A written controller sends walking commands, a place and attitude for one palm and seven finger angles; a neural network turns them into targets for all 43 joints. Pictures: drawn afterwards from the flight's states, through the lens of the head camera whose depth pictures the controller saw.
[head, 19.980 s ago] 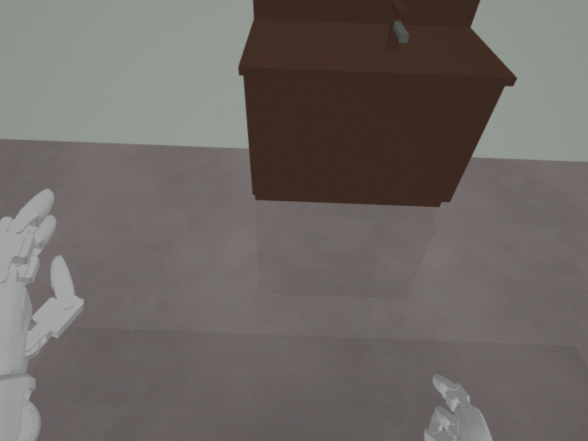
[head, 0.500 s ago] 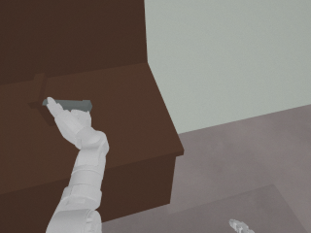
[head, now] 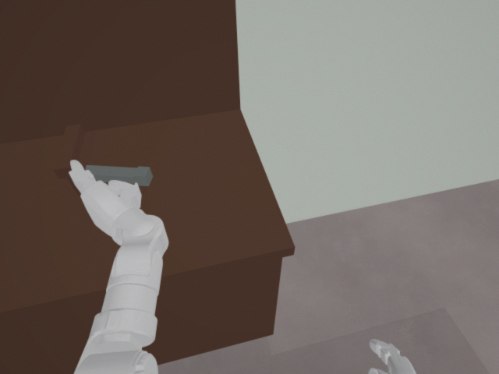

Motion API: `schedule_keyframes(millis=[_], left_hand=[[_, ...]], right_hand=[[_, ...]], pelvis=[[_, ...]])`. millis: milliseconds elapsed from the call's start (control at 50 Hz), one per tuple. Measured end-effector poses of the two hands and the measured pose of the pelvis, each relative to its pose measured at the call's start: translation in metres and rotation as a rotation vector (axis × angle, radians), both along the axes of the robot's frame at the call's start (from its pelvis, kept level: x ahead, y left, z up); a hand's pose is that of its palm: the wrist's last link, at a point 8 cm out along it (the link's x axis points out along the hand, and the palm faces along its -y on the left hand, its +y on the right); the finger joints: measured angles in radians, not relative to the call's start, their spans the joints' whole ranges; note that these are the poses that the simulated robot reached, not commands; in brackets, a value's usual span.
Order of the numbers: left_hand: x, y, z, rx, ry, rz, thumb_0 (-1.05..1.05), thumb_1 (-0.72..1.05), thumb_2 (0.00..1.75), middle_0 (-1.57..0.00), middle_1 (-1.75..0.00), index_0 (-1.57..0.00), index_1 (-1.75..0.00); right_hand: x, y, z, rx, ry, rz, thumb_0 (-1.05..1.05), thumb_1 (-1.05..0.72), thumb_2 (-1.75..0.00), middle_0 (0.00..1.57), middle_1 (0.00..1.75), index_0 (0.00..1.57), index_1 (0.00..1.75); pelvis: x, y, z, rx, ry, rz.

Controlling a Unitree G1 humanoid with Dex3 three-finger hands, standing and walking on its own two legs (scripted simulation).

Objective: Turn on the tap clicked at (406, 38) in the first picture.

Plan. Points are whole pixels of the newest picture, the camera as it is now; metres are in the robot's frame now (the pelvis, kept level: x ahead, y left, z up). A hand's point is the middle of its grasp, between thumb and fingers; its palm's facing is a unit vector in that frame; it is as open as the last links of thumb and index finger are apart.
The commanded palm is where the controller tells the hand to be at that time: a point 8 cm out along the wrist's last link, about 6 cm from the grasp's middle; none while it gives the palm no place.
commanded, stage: lift the hand up off the lever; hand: left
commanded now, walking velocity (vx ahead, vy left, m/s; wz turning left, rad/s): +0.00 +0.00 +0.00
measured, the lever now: (143, 176) +0.47 +0.25 +0.05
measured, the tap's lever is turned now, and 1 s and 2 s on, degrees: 71 71 71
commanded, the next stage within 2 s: draw the hand back beside the body in 0.30 s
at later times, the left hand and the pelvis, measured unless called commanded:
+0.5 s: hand (154, 183) +0.39 +0.18 +0.12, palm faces +0.63 -0.77 -0.14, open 7.8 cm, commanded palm +0.32 +0.23 +0.12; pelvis +0.01 +0.00 +0.00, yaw -1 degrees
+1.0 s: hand (118, 227) +0.28 +0.20 +0.14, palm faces +0.23 -0.94 -0.26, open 7.7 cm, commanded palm +0.24 +0.25 +0.15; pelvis -0.01 +0.01 +0.02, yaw -2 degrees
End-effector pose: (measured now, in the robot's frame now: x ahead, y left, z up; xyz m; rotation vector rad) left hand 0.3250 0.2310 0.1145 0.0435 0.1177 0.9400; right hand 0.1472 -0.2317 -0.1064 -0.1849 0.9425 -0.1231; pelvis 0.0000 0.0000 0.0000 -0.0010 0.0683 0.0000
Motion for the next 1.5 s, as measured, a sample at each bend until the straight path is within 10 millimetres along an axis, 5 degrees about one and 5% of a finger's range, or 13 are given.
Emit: schedule_keyframes(millis=[420, 540, 620, 820, 1020, 1500], left_hand=[[0.011, -0.013, 0.006, -0.001, 0.020, -0.035, 0.01, 0.90, 0.90, -0.15, -0.15, -0.15, -0.15], [0.011, -0.022, 0.014, 0.068, -0.020, -0.394, 0.01, 0.90, 0.90, -0.15, -0.15, -0.15, -0.15], [-0.007, -0.016, 0.016, 0.024, -0.065, -0.539, 0.01, 0.90, 0.90, -0.16, -0.16, -0.16, -0.16], [-0.061, 0.025, 0.023, 0.232, 0.006, -0.648, 0.02, 0.90, 0.90, -0.17, -0.19, -0.17, -0.19], [-0.076, 0.016, 0.034, 0.264, -0.073, -0.728, 0.01, 0.90, 0.90, -0.18, -0.22, -0.17, -0.22], [-0.137, 0.052, 0.059, 0.376, -0.082, -0.645, 0.01, 0.89, 0.90, -0.21, -0.29, -0.20, -0.29]], right_hand=[[0.009, 0.012, -0.001, 0.023, 0.000, 0.024, 0.01, -0.91, -0.90, 0.20, 0.30, 0.20, 0.29], [0.002, 0.005, 0.003, 0.018, -0.002, -0.055, 0.01, -0.91, -0.90, 0.21, 0.30, 0.21, 0.30], [-0.003, -0.003, 0.011, 0.010, -0.031, -0.105, 0.01, -0.91, -0.90, 0.20, 0.30, 0.20, 0.29], [-0.006, -0.010, 0.022, -0.007, -0.120, -0.039, 0.01, -0.91, -0.90, 0.20, 0.30, 0.20, 0.29], [0.005, 0.010, 0.031, 0.031, -0.175, -0.009, 0.01, -0.91, -0.90, 0.20, 0.30, 0.20, 0.29], [0.016, 0.018, 0.035, 0.020, -0.198, 0.015, 0.01, -0.91, -0.90, 0.20, 0.30, 0.20, 0.29]], pelvis=[[0.002, 0.003, 0.002, 0.000, -0.002, 0.001], [0.007, 0.003, 0.004, 0.009, -0.034, -0.034], [0.008, 0.002, 0.007, 0.007, -0.063, -0.058], [-0.002, 0.005, 0.013, 0.001, -0.145, -0.041], [-0.007, 0.010, 0.016, 0.000, -0.157, -0.045], [0.001, 0.019, 0.015, -0.009, -0.162, -0.036]])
